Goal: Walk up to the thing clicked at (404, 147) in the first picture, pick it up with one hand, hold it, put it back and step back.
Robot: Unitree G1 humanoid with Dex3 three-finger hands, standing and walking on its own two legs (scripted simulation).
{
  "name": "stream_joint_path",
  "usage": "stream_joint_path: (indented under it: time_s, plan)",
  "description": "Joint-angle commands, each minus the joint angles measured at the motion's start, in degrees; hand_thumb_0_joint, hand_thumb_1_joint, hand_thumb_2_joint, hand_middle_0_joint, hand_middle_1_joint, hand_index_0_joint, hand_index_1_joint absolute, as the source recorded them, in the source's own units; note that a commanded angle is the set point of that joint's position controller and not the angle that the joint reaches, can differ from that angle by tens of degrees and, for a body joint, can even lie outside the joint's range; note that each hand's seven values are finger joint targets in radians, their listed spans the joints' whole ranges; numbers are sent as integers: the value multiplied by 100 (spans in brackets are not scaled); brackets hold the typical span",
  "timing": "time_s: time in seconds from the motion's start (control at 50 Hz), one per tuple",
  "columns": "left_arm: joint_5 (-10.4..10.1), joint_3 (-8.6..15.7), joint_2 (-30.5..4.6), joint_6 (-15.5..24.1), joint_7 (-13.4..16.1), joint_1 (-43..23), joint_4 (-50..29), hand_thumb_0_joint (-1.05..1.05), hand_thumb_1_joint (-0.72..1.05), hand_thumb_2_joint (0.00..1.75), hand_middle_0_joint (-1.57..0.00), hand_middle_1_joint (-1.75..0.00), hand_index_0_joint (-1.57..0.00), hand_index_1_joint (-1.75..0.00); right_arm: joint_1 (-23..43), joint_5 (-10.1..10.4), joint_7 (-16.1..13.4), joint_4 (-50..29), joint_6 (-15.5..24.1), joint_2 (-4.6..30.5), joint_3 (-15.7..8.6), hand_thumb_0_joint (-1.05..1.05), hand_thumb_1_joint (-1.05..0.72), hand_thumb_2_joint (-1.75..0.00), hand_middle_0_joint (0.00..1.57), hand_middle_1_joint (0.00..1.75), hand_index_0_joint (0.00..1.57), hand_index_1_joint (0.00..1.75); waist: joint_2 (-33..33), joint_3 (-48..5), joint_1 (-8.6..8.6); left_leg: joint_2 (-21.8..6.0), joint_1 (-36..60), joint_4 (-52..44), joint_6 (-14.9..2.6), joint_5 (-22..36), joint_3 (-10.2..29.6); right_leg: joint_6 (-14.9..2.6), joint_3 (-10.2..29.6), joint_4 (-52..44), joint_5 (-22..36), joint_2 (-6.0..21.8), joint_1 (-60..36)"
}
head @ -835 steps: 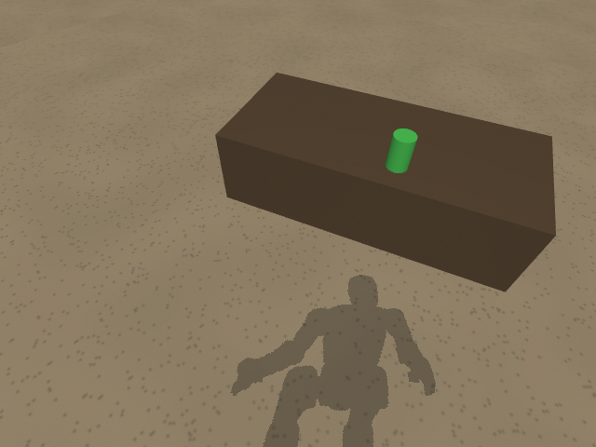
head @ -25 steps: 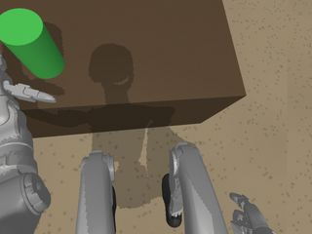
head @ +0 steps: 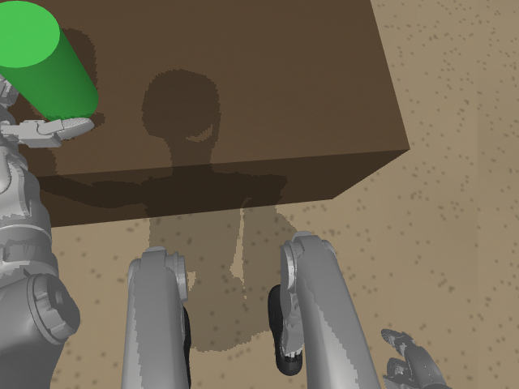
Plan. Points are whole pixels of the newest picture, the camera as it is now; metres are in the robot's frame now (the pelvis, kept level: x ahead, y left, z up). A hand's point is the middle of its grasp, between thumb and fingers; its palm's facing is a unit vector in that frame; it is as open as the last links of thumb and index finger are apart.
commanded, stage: close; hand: left
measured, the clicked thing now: (46, 71) +0.54 +0.25 +0.00
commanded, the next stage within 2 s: settle in 0.40 s
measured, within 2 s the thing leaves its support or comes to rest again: leaves its support in 0.86 s
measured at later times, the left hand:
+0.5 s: hand (34, 92) +0.51 +0.26 +0.00, palm faces +0.33 -0.94 -0.01, open 11.2 cm
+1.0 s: hand (22, 79) +0.51 +0.26 +0.04, palm faces +0.30 -0.95 -0.04, open 11.5 cm
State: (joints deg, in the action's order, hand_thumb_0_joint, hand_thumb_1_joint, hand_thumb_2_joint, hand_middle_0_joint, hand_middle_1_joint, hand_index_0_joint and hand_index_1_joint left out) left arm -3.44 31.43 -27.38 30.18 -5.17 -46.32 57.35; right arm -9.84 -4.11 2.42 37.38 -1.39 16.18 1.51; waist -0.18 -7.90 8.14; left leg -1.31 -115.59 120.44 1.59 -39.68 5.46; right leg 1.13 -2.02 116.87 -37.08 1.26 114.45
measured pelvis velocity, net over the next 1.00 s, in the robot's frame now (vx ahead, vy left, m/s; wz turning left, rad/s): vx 0.00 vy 0.00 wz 0.01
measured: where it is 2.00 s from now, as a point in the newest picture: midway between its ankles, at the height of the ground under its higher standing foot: (233, 355)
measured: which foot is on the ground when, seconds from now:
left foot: down 0.00-1.00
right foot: down 0.00-1.00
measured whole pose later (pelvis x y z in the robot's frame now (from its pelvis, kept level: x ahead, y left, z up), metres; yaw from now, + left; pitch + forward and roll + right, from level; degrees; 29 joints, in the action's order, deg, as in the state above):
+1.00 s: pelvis +0.00 +0.00 +0.02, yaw +0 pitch +34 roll -4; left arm -2.9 28.4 -26.4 24.2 -3.0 -45.5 50.9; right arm -10.7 -2.6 1.4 36.8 -2.9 15.2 1.1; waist -0.6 -8.8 7.7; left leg -1.3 -112.0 116.5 1.5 -39.1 5.2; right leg 1.1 -2.1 113.0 -36.6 1.4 110.8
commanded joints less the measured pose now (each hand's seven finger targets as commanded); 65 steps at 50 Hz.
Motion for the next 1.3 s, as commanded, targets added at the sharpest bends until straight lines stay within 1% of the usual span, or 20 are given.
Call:
stream_joint_path:
  time_s: [0.0, 0.08, 0.12, 0.22, 0.36, 0.46, 0.56, 0.64, 0.74, 0.78, 0.86, 0.9, 0.94, 1.0, 1.06, 1.08, 1.14, 1.18, 1.2, 1.28]
  plan:
    - [-5, 41, -1441, 434, 69, -1892, -1108, 0, -1, 53, -75, -68, -77, -66, -872, 17, -98, -245, 66, 1139, -410, 0, -91, -89, 20, 30, 20, 30, -891, -3515, 38, 37, 2297, -1525, -280, 673, -263, -299, -178, -1277, 753, -121, -2049]
    - [-9, -89, -1242, 447, 25, -1838, -1110, 0, 13, 62, -85, -77, -87, -74, -925, 4, -77, -247, 43, 1149, -400, 0, -91, -89, 20, 30, 20, 30, -999, -3707, 46, 39, 2514, -1484, -248, 1057, -251, -315, -197, -1168, 1043, -106, -2084]
    - [-3, 17, -1377, 444, 56, -1823, -1039, 0, 20, 67, -92, -82, -93, -80, -954, 8, -91, -230, 34, 1145, -409, 0, -91, -89, 20, 30, 20, 30, -867, -3675, 33, 54, 2328, -1436, -280, 1007, -288, -306, -176, -1213, 1014, -117, -2130]
    - [9, -148, -1102, 437, 62, -1789, -703, 0, 22, 82, -105, -99, -106, -97, -965, -8, -73, -169, 38, 1122, -389, 0, -90, -89, 20, 30, 20, 30, -823, -3333, 133, 56, 2107, -1402, -270, 843, -254, -303, -203, -1151, 887, -100, -1931]
    - [71, -98, -1198, 417, 12, -1775, -412, 0, 22, 96, -120, -116, -122, -114, -1019, -39, -30, -187, 10, 1174, -400, 0, -91, -89, 20, 30, 20, 30, -807, -3393, 117, 68, 2028, -1277, -275, 850, -311, -303, -212, -1069, 893, -99, -1868]
    - [98, -214, -1101, 373, -33, -1859, -237, 0, 18, 101, -123, -120, -126, -119, -1037, -54, 2, -235, -13, 1177, -403, 0, -90, -89, 20, 30, 20, 30, -682, -3302, 182, 70, 1780, -1181, -290, 744, -338, -286, -227, -1012, 803, -104, -1856]
    - [195, -190, -1180, 251, -29, -1628, -99, 0, 16, 107, -119, -124, -120, -124, -1021, -35, 16, -325, -70, 1213, -407, 0, -91, -90, 20, 30, 20, 30, -699, -3429, 58, 70, 1964, -1239, -263, 842, -317, -295, -211, -982, 828, -80, -1892]
    - [112, -189, -1258, 171, 6, -1934, -782, 0, 14, 109, -120, -126, -122, -126, -1060, 13, 1, -339, -99, 1213, -444, 0, -91, -90, 20, 30, 20, 30, -758, -3579, 44, 66, 2016, -1328, -283, 619, -313, -288, -200, -1089, 698, -79, -1990]
    - [28, -160, -1412, 49, 97, -2130, -1510, 0, 12, 108, -119, -126, -120, -125, -1075, 90, -70, -382, -116, 1139, -445, 0, -91, -90, 20, 30, 20, 30, -848, -3992, 29, 67, 2276, -1435, -296, 911, -338, -286, -143, -1247, 969, -78, -2423]
    - [11, -46, -1666, 34, 180, -2296, -2006, 0, 10, 107, -117, -124, -119, -124, -1095, 110, -121, -368, -127, 1104, -442, 0, -91, -90, 20, 30, 20, 30, -959, -4293, -90, 49, 2572, -1495, -294, 1116, -355, -293, -89, -1339, 1136, -89, -2615]
    - [-20, -178, -1427, -82, 252, -2249, -1960, 0, 7, 107, -116, -125, -118, -124, -1096, 154, -188, -299, -104, 1110, -487, 0, -91, -90, 20, 30, 20, 30, -1018, -4100, 9, 22, 2931, -1783, -273, 1045, -221, -314, -97, -1530, 1038, -60, -2476]
    - [2, -70, -1750, -67, 291, -2376, -2387, 0, 5, 109, -117, -126, -118, -126, -1045, 152, -218, -350, -102, 1077, -467, 0, -91, -90, 20, 30, 20, 30, -1212, -4171, -78, 14, 3054, -1903, -270, 1043, -249, -323, -65, -1646, 1039, -74, -2606]
    - [-26, -291, -1305, -183, 253, -2066, -1899, 0, 6, 109, -117, -126, -119, -126, -1075, 175, -226, -250, -93, 1044, -463, 0, -91, -90, 20, 30, 20, 30, -1038, -3819, 4, 2, 3041, -2037, -270, 905, -192, -325, -76, -1769, 925, -66, -2489]
    - [-40, -109, -1556, -268, 274, -1894, -1830, 0, 5, 111, -118, -128, -120, -128, -1016, 200, -264, -345, -72, 1043, -443, 0, -91, -90, 20, 30, 20, 30, -928, -3720, -67, 4, 3067, -2172, -287, 975, -218, -323, -59, -1980, 972, -91, -2693]
    - [-115, -360, -1047, -350, 184, -1666, -1422, 0, 5, 113, -120, -131, -122, -130, -1035, 225, -254, -300, -34, 989, -455, 0, -91, -90, 20, 30, 20, 30, -625, -3297, 92, 6, 2885, -2295, -325, 726, -198, -294, -83, -2212, 813, -96, -2739]
    - [-100, -239, -1297, -342, 213, -1724, -1594, 0, 5, 114, -119, -131, -122, -130, -1006, 234, -263, -326, -24, 992, -459, 0, -90, -90, 20, 30, 20, 30, -595, -3250, -19, -1, 2908, -2380, -329, 637, -211, -292, -67, -2292, 715, -105, -2806]
    - [-119, -289, -1277, -316, 156, -1799, -1745, 0, 8, 113, -120, -130, -122, -129, -966, 234, -251, -387, 0, 993, -439, 0, -89, -90, 20, 30, 20, 30, -892, -3491, -93, -10, 3341, -2531, -282, 928, -167, -333, -53, -2284, 953, -89, -2878]
    - [-154, -338, -1132, -319, 144, -1858, -1731, 0, 10, 113, -120, -131, -123, -130, -1043, 238, -250, -379, 31, 1014, -460, 0, -90, -90, 20, 30, 20, 30, -953, -3629, -19, -29, 3662, -2559, -251, 1367, -108, -357, -96, -2257, 1270, -93, -2868]
    - [-159, -211, -1299, -311, 172, -1808, -1734, 0, 11, 114, -120, -130, -122, -129, -1077, 244, -251, -329, 23, 1013, -441, 0, -89, -89, 20, 30, 20, 30, -944, -3580, -75, -31, 3676, -2604, -251, 1418, -96, -354, -103, -2289, 1281, -93, -2888]
    - [-141, -288, -1262, -221, 213, -2084, -1956, 0, 10, 116, -121, -132, -123, -131, -1021, 210, -260, -374, 45, 931, -436, 0, -89, -90, 20, 30, 20, 30, -921, -3682, -50, -14, 3618, -2681, -287, 1211, -209, -326, -30, -2512, 1188, -100, -3224]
